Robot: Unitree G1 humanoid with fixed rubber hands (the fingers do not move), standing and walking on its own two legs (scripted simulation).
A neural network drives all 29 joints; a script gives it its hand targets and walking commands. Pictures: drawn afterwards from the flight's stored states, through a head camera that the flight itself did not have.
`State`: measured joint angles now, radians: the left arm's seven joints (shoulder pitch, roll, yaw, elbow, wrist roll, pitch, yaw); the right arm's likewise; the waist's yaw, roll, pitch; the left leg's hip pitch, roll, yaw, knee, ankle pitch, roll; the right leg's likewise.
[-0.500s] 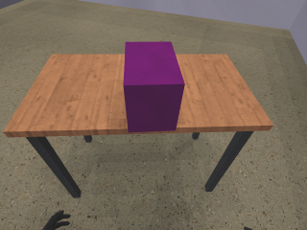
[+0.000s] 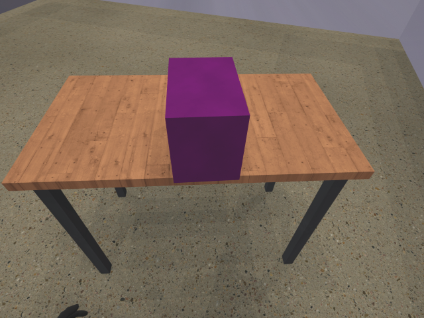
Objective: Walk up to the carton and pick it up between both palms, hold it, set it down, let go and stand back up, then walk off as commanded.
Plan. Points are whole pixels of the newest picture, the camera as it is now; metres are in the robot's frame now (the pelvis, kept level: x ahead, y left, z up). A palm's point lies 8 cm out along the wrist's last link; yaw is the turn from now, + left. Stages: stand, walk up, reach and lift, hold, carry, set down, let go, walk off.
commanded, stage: walk up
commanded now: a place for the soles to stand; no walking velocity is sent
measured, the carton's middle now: (203, 118) +0.59 +0.03 +0.06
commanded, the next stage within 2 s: none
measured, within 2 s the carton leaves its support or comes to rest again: neither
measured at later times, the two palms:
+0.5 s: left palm out of the picture +0.10 +0.27 -0.05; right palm out of the picture +0.12 -0.35 -0.10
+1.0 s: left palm out of the picture +0.10 +0.30 -0.09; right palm out of the picture +0.14 -0.31 -0.09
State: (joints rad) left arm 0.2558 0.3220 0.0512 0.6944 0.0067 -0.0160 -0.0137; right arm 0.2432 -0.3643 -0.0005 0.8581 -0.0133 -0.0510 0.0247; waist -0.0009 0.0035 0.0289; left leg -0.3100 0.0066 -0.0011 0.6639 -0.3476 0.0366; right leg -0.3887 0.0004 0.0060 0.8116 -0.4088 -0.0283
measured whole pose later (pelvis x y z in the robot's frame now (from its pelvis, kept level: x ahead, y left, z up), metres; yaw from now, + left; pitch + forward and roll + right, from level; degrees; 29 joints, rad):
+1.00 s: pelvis +0.05 +0.00 +0.01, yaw +3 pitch -1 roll +0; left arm 0.37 0.38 0.05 0.69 0.01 -0.02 -0.01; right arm 0.30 -0.40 -0.02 0.76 -0.01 -0.02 0.03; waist 0.00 -0.01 0.09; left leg -0.36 -0.02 0.00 0.59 -0.22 0.05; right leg -0.34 0.01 0.03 0.74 -0.41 -0.02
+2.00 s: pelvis +0.09 +0.00 +0.01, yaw +3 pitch -1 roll +1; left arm 0.28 0.37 0.02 0.71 0.01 -0.03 -0.01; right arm 0.30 -0.40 -0.02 0.83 -0.01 -0.03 0.03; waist 0.00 0.00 0.07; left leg -0.27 -0.01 -0.01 0.59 -0.30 0.01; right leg -0.28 -0.01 0.02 0.61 -0.30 -0.01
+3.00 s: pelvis +0.09 -0.01 +0.00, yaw +3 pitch -2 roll +1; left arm 0.09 0.32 0.03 0.55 0.01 0.35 0.01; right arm 0.20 -0.33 -0.11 0.80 -0.07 -0.16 0.06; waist 0.00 -0.01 0.09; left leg -0.27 0.00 -0.01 0.62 -0.31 -0.01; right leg -0.29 0.00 0.01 0.65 -0.32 0.00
